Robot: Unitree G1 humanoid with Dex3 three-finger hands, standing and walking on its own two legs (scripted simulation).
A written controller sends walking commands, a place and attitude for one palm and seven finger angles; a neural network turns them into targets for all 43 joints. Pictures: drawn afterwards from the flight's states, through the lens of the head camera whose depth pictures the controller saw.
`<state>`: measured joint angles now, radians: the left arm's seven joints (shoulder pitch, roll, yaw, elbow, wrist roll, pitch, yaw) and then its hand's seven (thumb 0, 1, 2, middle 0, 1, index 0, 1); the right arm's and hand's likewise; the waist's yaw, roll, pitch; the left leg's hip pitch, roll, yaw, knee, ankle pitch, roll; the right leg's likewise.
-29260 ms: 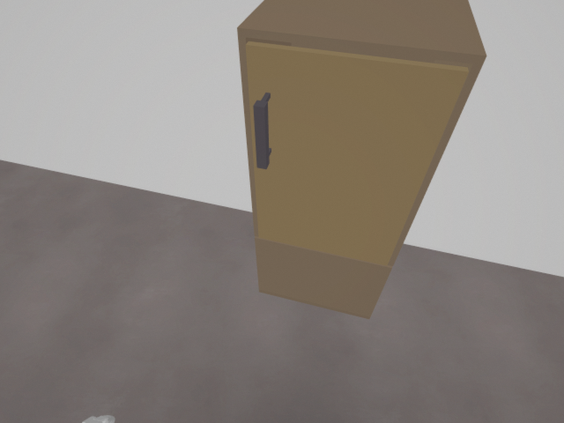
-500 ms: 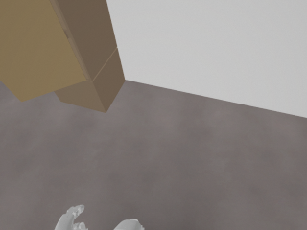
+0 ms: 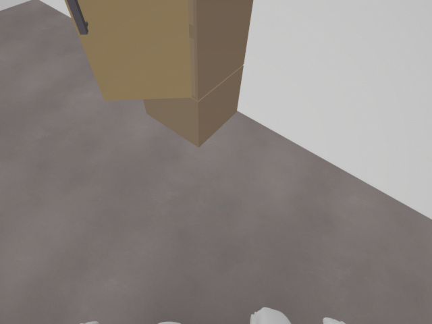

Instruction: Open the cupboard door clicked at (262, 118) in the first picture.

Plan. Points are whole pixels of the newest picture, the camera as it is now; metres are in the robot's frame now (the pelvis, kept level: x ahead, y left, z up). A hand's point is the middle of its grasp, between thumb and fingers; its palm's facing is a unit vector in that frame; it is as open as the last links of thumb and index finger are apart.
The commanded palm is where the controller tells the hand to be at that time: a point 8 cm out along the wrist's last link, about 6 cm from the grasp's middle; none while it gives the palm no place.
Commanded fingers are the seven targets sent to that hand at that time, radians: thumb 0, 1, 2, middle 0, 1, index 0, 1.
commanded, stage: turn to face it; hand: left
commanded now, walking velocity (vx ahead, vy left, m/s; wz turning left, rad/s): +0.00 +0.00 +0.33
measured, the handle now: (76, 5) +0.97 +0.52 +0.05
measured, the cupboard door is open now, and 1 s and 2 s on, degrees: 44 44 44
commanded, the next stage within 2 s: take the last steps up to it in 0.28 s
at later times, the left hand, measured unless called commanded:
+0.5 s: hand out of the picture +0.01 +0.16 -0.17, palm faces +0.25 -0.94 -0.22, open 7.3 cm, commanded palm none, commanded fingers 0.00 0.90 0.90 -0.20 -0.30 -0.20 -0.30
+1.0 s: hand (128, 321) +0.13 +0.18 -0.16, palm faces +0.32 -0.92 -0.22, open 7.3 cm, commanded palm none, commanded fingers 0.00 0.90 0.90 -0.20 -0.30 -0.20 -0.30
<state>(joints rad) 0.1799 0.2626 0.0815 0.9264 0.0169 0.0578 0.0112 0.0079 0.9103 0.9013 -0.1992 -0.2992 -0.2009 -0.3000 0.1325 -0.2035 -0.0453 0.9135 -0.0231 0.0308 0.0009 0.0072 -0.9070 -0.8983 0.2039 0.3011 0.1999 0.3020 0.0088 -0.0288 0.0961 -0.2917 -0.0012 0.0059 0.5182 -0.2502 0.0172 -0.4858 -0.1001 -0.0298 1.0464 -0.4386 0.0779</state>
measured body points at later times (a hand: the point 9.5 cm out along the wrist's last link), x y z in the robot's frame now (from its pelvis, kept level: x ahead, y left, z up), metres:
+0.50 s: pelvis +0.02 -0.03 +0.00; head +0.06 -0.01 +0.45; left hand -0.01 +0.21 -0.15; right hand +0.14 -0.25 -0.15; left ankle -0.01 +0.08 -0.73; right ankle +0.01 -0.15 -0.74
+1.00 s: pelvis +0.12 -0.01 +0.00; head +0.14 -0.02 +0.45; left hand +0.12 +0.23 -0.14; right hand +0.14 -0.24 -0.17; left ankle +0.03 +0.09 -0.67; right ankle +0.16 -0.11 -0.74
